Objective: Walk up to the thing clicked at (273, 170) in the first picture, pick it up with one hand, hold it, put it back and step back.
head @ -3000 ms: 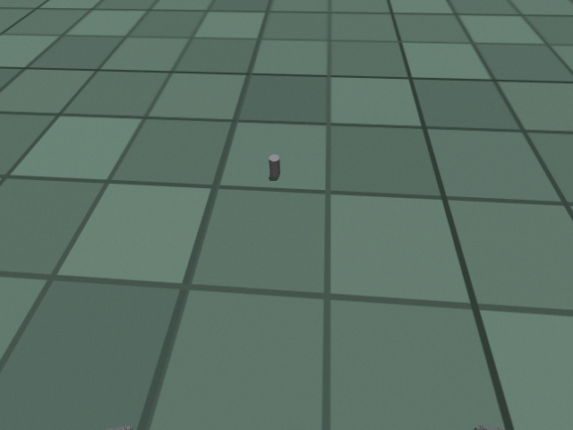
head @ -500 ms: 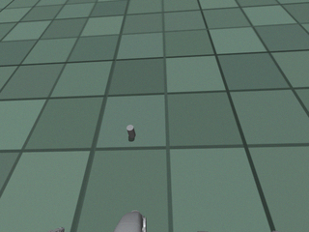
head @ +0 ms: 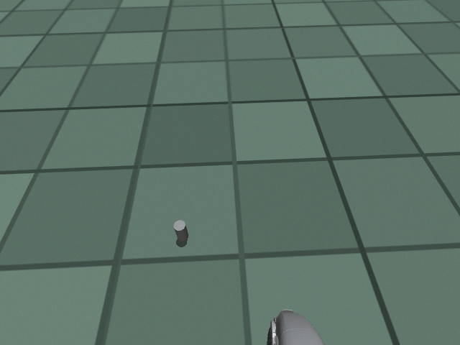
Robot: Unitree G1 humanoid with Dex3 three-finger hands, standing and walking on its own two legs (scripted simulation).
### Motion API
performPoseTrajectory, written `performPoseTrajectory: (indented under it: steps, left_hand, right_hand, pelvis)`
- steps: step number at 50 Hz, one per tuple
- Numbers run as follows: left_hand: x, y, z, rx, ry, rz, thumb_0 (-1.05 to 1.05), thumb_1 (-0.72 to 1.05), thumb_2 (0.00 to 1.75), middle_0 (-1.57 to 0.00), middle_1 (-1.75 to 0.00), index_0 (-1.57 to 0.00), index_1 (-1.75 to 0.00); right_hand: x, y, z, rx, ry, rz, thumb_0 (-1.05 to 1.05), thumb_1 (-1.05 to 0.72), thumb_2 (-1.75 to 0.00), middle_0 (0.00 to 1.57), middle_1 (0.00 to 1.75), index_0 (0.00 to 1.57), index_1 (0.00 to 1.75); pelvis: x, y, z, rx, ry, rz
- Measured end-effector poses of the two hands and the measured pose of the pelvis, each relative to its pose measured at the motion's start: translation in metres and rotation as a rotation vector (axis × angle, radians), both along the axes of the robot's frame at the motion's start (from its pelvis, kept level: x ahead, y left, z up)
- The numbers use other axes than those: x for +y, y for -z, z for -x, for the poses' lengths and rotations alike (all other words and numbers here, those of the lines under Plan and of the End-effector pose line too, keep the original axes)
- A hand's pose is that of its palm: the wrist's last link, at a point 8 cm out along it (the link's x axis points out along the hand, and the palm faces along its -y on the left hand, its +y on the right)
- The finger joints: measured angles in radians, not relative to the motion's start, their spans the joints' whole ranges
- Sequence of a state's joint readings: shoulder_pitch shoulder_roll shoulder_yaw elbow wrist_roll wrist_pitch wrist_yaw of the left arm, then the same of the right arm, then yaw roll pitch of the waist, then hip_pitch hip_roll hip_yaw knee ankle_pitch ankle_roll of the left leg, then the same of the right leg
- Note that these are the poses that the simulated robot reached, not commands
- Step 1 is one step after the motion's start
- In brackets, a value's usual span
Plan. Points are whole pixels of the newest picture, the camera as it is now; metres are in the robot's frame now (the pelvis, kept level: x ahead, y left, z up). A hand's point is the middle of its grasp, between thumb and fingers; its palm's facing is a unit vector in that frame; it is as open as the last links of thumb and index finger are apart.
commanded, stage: walk up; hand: left
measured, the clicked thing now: (181, 230) +0.66 +0.24 -0.72
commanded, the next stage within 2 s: none
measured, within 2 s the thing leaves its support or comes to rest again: neither
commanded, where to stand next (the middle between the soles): +0.25 +0.01 m, yaw +0 degrees
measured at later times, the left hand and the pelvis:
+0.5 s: hand (98, 319) +0.19 +0.29 -0.16, palm faces -0.01 -0.92 -0.39, open 7.3 cm; pelvis +0.15 +0.01 -0.02, yaw +1 degrees
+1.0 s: hand (120, 269) +0.29 +0.26 -0.15, palm faces -0.04 -0.93 -0.36, open 7.3 cm; pelvis +0.21 +0.01 -0.01, yaw -1 degrees
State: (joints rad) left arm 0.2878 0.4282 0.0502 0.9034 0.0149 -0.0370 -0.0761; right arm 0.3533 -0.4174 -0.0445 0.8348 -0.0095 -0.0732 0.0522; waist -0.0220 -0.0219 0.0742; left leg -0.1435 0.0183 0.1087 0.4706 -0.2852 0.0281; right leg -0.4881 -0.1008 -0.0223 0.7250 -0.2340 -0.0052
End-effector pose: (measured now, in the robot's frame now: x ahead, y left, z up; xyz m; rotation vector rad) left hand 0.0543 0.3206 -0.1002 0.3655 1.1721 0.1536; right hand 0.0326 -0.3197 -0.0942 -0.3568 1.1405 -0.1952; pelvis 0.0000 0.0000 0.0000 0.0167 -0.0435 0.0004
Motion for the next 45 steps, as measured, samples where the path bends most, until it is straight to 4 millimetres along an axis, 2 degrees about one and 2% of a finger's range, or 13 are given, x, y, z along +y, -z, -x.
performPoseTrajectory:
  steps: [5, 9, 13, 17, 21, 25, 28, 33, 39, 45]
  left_hand:
    - [-0.015, -0.004, -0.057, -0.064, 0.019, -0.05, 0.01, 0.91, 0.9, -0.21, -0.3, -0.21, -0.3]
    - [-0.028, -0.011, -0.086, -0.127, 0.001, -0.059, 0.01, 0.91, 0.9, -0.21, -0.3, -0.21, -0.3]
    - [-0.033, -0.021, -0.098, -0.132, -0.016, -0.053, 0.01, 0.91, 0.9, -0.21, -0.3, -0.21, -0.3]
    - [-0.026, -0.02, -0.103, -0.1, -0.028, -0.05, 0.01, 0.9, 0.9, -0.21, -0.3, -0.21, -0.31]
    - [-0.011, -0.008, -0.11, -0.054, -0.048, -0.045, 0.01, 0.9, 0.9, -0.21, -0.3, -0.21, -0.31]
    - [0.008, 0.016, -0.125, -0.01, -0.064, -0.029, 0.01, 0.9, 0.9, -0.21, -0.3, -0.21, -0.31]
    - [0.011, 0.027, -0.141, 0.019, -0.067, -0.013, 0.01, 0.91, 0.9, -0.21, -0.3, -0.21, -0.3]
    - [0.008, 0.028, -0.165, 0.033, -0.047, 0.003, 0.01, 0.91, 0.9, -0.2, -0.3, -0.21, -0.3]
    - [0.001, 0.029, -0.181, 0.032, -0.05, -0.028, 0.01, 0.91, 0.9, -0.21, -0.3, -0.21, -0.3]
    - [-0.008, 0.023, -0.201, 0.039, -0.047, -0.021, 0.01, 0.91, 0.9, -0.21, -0.3, -0.21, -0.3]
  right_hand:
    - [-0.02, 0.027, -0.025, 0.045, 0.02, -0.027, 0.01, -0.9, -0.9, 0.2, 0.3, 0.21, 0.3]
    - [-0.023, 0.038, -0.059, 0.074, 0.003, -0.04, 0.01, -0.91, -0.9, 0.2, 0.3, 0.2, 0.3]
    - [-0.02, 0.033, -0.1, 0.049, -0.033, -0.056, 0.01, -0.91, -0.9, 0.2, 0.3, 0.2, 0.3]
    - [-0.016, 0.024, -0.136, 0.026, -0.059, -0.052, 0.01, -0.91, -0.9, 0.2, 0.3, 0.2, 0.3]
    - [-0.008, 0.016, -0.167, 0.018, -0.067, -0.018, 0.01, -0.91, -0.9, 0.2, 0.3, 0.2, 0.3]
    - [0.004, 0.017, -0.194, -0.004, -0.057, 0.033, 0.01, -0.91, -0.9, 0.2, 0.3, 0.2, 0.3]
    - [0.016, 0.012, -0.208, -0.022, -0.052, 0.033, 0.01, -0.91, -0.9, 0.2, 0.3, 0.2, 0.3]
    - [0.023, 0.005, -0.221, -0.035, -0.041, 0.034, 0.01, -0.91, -0.9, 0.2, 0.3, 0.2, 0.3]
    - [0.012, 0.023, -0.236, -0.02, -0.017, 0.02, 0.01, -0.91, -0.9, 0.2, 0.3, 0.21, 0.3]
    - [0.02, 0.034, -0.246, 0.004, 0.013, -0.027, 0.01, -0.91, -0.9, 0.2, 0.3, 0.2, 0.3]
  pelvis:
    - [-0.019, 0.014, -0.041, 0.0, -0.001, -0.002]
    - [-0.026, 0.015, -0.064, -0.009, -0.007, 0.008]
    - [-0.026, 0.006, -0.085, -0.006, -0.014, 0.014]
    - [-0.021, 0.003, -0.106, 0.0, -0.015, 0.021]
    - [-0.011, 0.005, -0.129, 0.005, -0.016, 0.028]
    - [0.006, 0.017, -0.151, 0.007, -0.019, 0.027]
    - [0.012, 0.017, -0.162, 0.006, -0.012, 0.024]
    - [0.013, 0.011, -0.176, 0.006, 0.002, 0.023]
    - [0.005, 0.02, -0.188, -0.002, 0.009, 0.034]
    - [0.006, 0.015, -0.2, 0.002, 0.015, 0.017]
